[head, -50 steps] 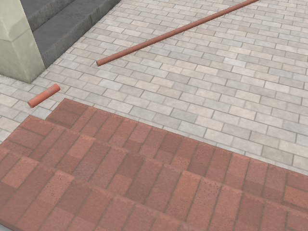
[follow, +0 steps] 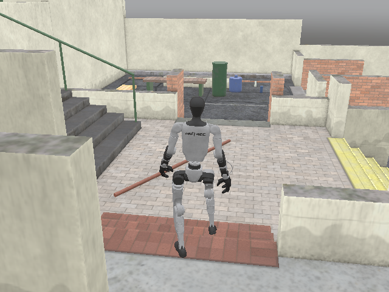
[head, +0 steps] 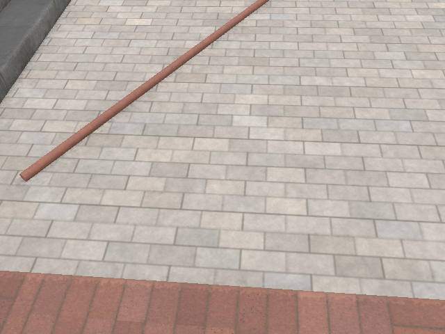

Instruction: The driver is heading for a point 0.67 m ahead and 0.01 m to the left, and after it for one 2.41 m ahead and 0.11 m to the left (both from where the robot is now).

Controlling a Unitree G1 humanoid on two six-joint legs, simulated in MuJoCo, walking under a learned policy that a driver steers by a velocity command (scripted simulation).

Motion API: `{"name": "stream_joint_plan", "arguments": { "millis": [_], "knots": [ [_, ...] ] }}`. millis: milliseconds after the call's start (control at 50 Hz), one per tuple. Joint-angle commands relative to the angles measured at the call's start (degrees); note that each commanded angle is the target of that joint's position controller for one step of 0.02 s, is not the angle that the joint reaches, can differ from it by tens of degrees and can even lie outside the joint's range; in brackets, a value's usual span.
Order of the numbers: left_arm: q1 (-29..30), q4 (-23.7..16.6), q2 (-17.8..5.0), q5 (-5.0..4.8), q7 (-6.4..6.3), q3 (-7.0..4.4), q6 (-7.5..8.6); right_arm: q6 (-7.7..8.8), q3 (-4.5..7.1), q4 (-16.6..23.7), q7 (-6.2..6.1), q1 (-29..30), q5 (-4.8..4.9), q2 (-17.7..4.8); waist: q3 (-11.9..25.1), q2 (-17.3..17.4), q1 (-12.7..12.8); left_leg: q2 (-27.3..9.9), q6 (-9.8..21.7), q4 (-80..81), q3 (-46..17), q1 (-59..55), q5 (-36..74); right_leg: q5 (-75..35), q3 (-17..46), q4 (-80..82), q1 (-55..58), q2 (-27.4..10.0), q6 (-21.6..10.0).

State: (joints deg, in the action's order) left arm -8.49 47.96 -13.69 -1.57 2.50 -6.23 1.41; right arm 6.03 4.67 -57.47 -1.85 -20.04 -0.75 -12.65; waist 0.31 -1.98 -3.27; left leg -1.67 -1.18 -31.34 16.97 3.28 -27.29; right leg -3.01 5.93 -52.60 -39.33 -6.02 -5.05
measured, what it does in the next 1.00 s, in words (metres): goes down: right foot 0.14 m lower, then left foot 0.14 m lower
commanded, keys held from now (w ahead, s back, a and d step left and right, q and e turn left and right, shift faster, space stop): w+e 0.08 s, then w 0.08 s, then w+q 0.68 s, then w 0.10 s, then w+e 0.06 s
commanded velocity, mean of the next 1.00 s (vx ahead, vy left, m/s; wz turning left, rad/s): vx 0.50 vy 0.00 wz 0.16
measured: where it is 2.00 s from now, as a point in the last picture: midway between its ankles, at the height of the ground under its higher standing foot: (232, 213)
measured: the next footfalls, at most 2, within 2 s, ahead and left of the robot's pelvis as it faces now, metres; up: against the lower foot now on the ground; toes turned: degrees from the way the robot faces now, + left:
right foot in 0.20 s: +0.29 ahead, -0.20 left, -0.14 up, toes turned -10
left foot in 0.80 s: +0.65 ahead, +0.09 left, -0.28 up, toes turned +10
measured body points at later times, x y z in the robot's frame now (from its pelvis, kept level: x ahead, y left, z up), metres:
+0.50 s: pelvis +0.30 -0.10 -0.13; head +0.30 -0.11 +0.32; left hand +0.29 +0.13 -0.28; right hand +0.40 -0.36 -0.26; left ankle +0.43 +0.06 -0.76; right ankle +0.25 -0.19 -0.85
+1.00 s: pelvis +0.60 +0.01 -0.27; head +0.63 +0.02 +0.18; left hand +0.61 +0.28 -0.40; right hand +0.72 -0.22 -0.41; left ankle +0.61 +0.09 -0.99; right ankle +0.62 -0.16 -0.87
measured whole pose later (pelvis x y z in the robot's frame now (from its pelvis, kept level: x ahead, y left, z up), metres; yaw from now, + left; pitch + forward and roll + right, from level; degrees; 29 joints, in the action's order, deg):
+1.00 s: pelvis +0.60 +0.01 -0.27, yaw +14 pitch +2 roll +1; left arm -13.6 50.8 -12.7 -0.6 -3.2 -3.2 4.7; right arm 2.9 3.0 -53.4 2.1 -14.9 -0.4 -12.1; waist -0.8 -0.6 1.6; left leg 6.2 5.1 -36.8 -0.7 23.1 -15.8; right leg 22.8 4.1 -82.5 -39.9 -5.9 1.9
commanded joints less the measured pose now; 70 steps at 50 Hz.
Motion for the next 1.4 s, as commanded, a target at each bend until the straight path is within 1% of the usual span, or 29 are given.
{"name": "stream_joint_plan", "arguments": {
  "millis": [20, 120, 180, 200, 220, 240, 260, 320, 340, 400, 440, 480, 560, 620, 720, 760, 800, 820, 840, 860, 900, 940, 1000, 1060, 1100, 1140, 1300, 1360, 1400],
  "knots": [
    [11.0, -7.3, -2.3, 0.02, 1.31, -0.08, 1.09, -0.10, 1.65, 1.5, -0.98, -6.7, -0.18, -6.3, -8.1, 4.3, -4.2, -23.9, 9.4, 2.1, -16.1, -12.8, 21.2, 1.5, 3.0, -0.3, -25.4, -3.1, -0.1],
    [9.5, -5.1, 0.5, -0.96, 3.65, 1.00, 0.22, -1.56, 1.50, 3.1, -1.22, -3.0, 1.39, -7.7, -9.0, 2.3, -4.5, -17.2, 3.0, -6.2, -3.7, 11.0, 8.4, -18.7, -8.2, 19.6, 10.9, 3.0, 1.7],
    [-10.7, 2.7, -7.1, 0.46, 1.05, -2.57, 1.32, -2.43, 2.04, 2.2, -0.72, -1.5, 2.58, -11.6, -0.2, 5.1, 6.8, -15.5, 1.5, -34.1, -4.0, 9.9, 34.4, -18.2, -11.9, 28.7, 34.9, 7.1, -1.1],
    [-17.0, 5.3, -12.7, 1.62, 0.11, -4.00, 1.31, -1.88, 2.12, 1.0, -1.24, -1.1, 2.99, -11.5, 2.6, 1.2, 11.6, -10.9, -1.5, -54.1, -5.3, 18.7, 19.3, -27.8, -9.1, 29.3, 47.2, 3.9, -3.8],
    [-19.2, 6.2, -15.8, 4.59, 0.07, -2.44, 2.78, -0.85, 0.13, -0.4, -0.40, -13.3, 2.70, -1.6, 13.5, -16.6, 7.6, -2.7, -3.3, -85.8, -15.5, 41.2, -30.6, -56.4, 2.3, 6.4, 71.1, -8.2, -10.2],
    [-24.8, 5.8, -14.0, 2.23, 0.92, -1.79, 2.61, 1.44, -0.17, 0.0, 0.89, -16.5, 5.40, -4.6, 29.8, -13.2, 11.5, -0.6, -1.7, -89.2, -31.9, 44.6, -27.5, -45.9, 12.5, 3.8, 77.2, -15.0, -16.0],
    [-29.6, 8.3, -12.7, 0.71, 0.90, -1.54, 1.30, 1.67, 0.84, 4.2, 0.79, -7.7, 6.67, -6.7, 30.5, -9.3, 13.4, 0.0, -1.9, -84.0, -30.0, 49.2, -22.3, -22.3, 19.4, 17.4, 72.3, -18.7, -17.8],
    [-14.0, 8.7, -7.7, 1.85, -0.12, 0.91, 1.44, -2.23, -1.17, 7.4, -2.66, 0.9, 4.73, -1.7, 10.0, -2.5, 5.8, -4.3, -0.8, -83.9, -20.4, 52.4, -5.5, 5.9, 26.1, 31.9, 38.8, -23.3, -16.7],
    [-9.1, 7.4, -4.5, 2.86, 0.88, 1.95, 2.51, -3.60, -1.24, 5.8, -2.52, -2.9, 3.88, -1.4, 6.5, 3.2, 2.9, -6.4, 1.9, -78.3, -23.3, 47.6, -1.9, 8.6, 21.6, 29.1, 28.5, -21.5, -14.2],
    [-0.2, 6.0, -1.1, 3.23, -0.03, 3.67, 4.82, -3.48, 0.85, 7.7, -1.72, 0.6, 3.58, -4.4, -4.1, -0.7, -0.8, -6.3, 5.0, -46.9, -27.8, 39.9, 18.9, 10.7, 2.4, 33.5, 9.7, -10.3, -4.0],
    [-3.6, 8.1, -4.0, 3.18, -2.90, 2.89, 4.92, -2.83, 0.84, 8.8, -0.77, 3.5, 1.02, -3.2, -3.3, -6.2, 0.6, -5.6, 3.0, -33.4, -26.7, 38.0, 27.3, 1.5, -2.2, 34.5, 14.5, -8.9, -5.2],
    [-9.9, 10.6, -5.3, 3.66, -3.65, 2.19, 4.78, -3.53, 0.61, 7.0, 1.27, -0.8, 1.41, -2.8, 1.4, -1.7, 0.4, -5.2, 3.2, -35.3, -25.5, 40.5, 30.9, -5.6, -1.4, 30.0, 23.4, -11.6, -8.6],
    [-15.8, 12.0, -2.5, 1.80, -4.20, 2.30, 5.06, -2.92, 0.96, 12.9, 3.54, 14.5, 2.30, -4.1, -4.8, -0.9, 6.1, -3.6, 6.1, -20.2, -30.2, 56.6, 42.5, 9.6, -2.9, 27.1, 35.8, -12.2, -4.2],
    [-16.1, 10.9, -1.9, 2.20, -5.19, 2.37, 5.07, -2.78, -0.09, 14.5, 6.00, 19.6, 1.00, -1.5, -6.7, 0.7, 7.5, -1.6, 5.7, -7.3, -21.7, 38.1, 60.2, 21.1, -13.1, 24.9, 22.1, -8.7, -0.8],
    [-18.4, 9.6, -4.4, 1.17, -5.01, 1.13, 2.39, -4.46, -1.00, 16.8, 6.93, 25.5, 3.30, -1.0, -11.5, -0.1, 12.6, -2.1, 4.1, 4.9, -17.8, 38.0, 48.3, 20.8, -13.8, 14.1, 31.5, -11.3, 1.7],
    [-18.9, 10.1, -6.2, 0.98, -4.68, 0.69, 1.84, -4.11, -0.06, 15.1, 6.60, 20.5, 2.84, -3.0, -8.8, -0.8, 9.8, -1.3, 6.0, 7.5, -15.6, 29.0, 42.9, 7.4, -13.5, 4.1, 33.8, -12.3, 2.1],
    [-15.0, 9.5, -8.9, 0.79, -4.02, 0.35, 2.32, -3.72, 3.72, 7.6, 5.26, -1.4, 2.20, -11.1, 3.3, -0.5, -2.8, 3.3, 9.5, 4.6, -11.1, -3.8, 43.7, -5.4, -16.3, -24.2, 23.0, -8.6, 4.4],
    [-20.2, 8.7, -2.0, 1.81, -3.74, 1.36, 3.26, -3.16, 4.06, 6.3, 4.98, -3.6, 1.06, -16.5, 9.2, 18.2, -0.1, -4.6, 14.9, -11.2, -21.8, -26.3, 68.5, 47.3, -15.0, -52.2, -0.9, -0.9, 8.4],
    [-25.3, 6.6, -2.9, 1.71, -2.91, 2.61, 5.43, -3.33, 3.05, 6.6, 5.54, -6.7, 2.30, -16.9, 25.2, 19.5, 0.7, -12.6, 24.3, -16.1, -39.1, -39.0, 65.4, 55.3, -3.5, -65.1, -10.1, 0.9, 10.6],
    [-18.1, 1.3, -3.6, -0.99, -2.48, 2.97, 7.16, -4.78, 3.61, 4.5, 5.03, -16.7, 3.05, -17.8, 33.9, 17.9, -4.7, -19.3, 29.6, -1.2, -52.7, -42.3, 33.0, 51.8, 0.5, -62.6, -15.1, 3.6, 10.9],
    [-5.5, -1.3, -5.3, -2.55, -4.83, 2.91, 5.54, -4.45, 1.83, 6.0, 3.45, -6.3, 2.68, -11.9, 15.8, 2.0, -2.4, -18.5, 22.1, 13.6, -59.5, -22.2, 3.0, 37.2, -2.6, -49.6, -22.1, 0.3, 8.5],
    [-10.2, 1.1, -6.2, 0.38, -6.16, 2.26, 4.25, -1.86, 0.18, 11.0, 4.09, 8.8, -0.10, -8.1, 7.9, -4.9, 4.8, -19.4, 20.8, 9.2, -56.5, 3.8, 14.3, 23.7, 3.3, -35.6, -11.1, -3.1, 6.1],
    [-7.6, -0.1, -4.2, 2.20, -6.26, 1.30, 2.87, -0.94, -0.38, 9.2, 2.66, 10.0, -0.15, -6.9, 0.6, 3.1, 6.5, -12.2, 17.8, 11.1, -38.1, 21.1, 30.2, 18.0, 1.4, -15.1, -1.4, -3.8, 7.0],
    [-11.9, 1.9, -2.6, 1.66, -4.37, 1.58, 2.64, -1.11, 0.84, 7.2, 1.13, 5.8, -0.85, -9.7, 5.2, 6.4, 7.2, -9.8, 17.4, 8.8, -29.0, 22.8, 40.5, 0.7, -1.2, -12.1, 7.1, -1.2, 7.1],
    [-3.3, -1.5, -5.3, 0.80, -3.47, 0.58, 3.00, -0.29, 0.39, 5.7, 0.35, 2.2, 1.22, -6.7, 1.2, 3.5, 4.0, -10.2, 15.2, 7.0, -29.7, 13.8, 27.4, -9.7, 4.3, -1.8, -5.1, -1.2, 5.2],
    [0.1, -2.8, -2.7, 2.30, -2.43, 1.27, 3.17, -0.18, -0.32, 4.8, -0.44, 1.2, 2.12, -4.7, -0.3, 4.5, 2.8, -6.7, 12.4, 5.1, -23.7, 18.5, 14.1, -25.8, 1.5, 11.4, 2.3, 1.1, 4.4],
    [12.5, -9.2, -0.5, -0.13, 1.43, 3.08, 3.43, -1.43, 0.14, 4.2, -1.33, -6.3, 0.76, -6.0, -7.4, 5.0, -5.1, -13.3, 11.5, -11.0, -27.9, 4.9, 8.6, -15.6, 2.6, 22.0, -10.4, 2.2, 3.3],
    [9.0, -8.1, -1.5, -1.08, 2.18, 2.82, 3.27, -2.64, 0.45, 3.9, -1.04, -5.3, 0.92, -7.9, -6.7, 5.9, -3.4, -14.5, 9.2, -16.4, -24.7, 9.2, 20.0, -6.1, -4.5, 25.5, 2.4, 2.2, 1.6],
    [-7.1, -2.3, -6.4, -0.23, 0.69, -0.07, 2.47, -2.03, 0.54, 3.0, 0.56, -4.7, 0.67, -8.3, 3.4, 3.2, 4.7, -8.9, 6.2, -37.2, -16.9, 17.1, 37.8, -9.9, -11.0, 26.5, 32.2, 8.2, -2.1]
  ]
}}
Keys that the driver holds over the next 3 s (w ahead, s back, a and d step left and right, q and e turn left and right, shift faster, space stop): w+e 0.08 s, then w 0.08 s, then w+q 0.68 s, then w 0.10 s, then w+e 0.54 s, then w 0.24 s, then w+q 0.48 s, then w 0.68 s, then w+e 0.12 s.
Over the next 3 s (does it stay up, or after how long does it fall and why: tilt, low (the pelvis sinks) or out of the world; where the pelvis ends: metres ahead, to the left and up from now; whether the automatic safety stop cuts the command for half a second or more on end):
stays up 1.79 0.09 -0.39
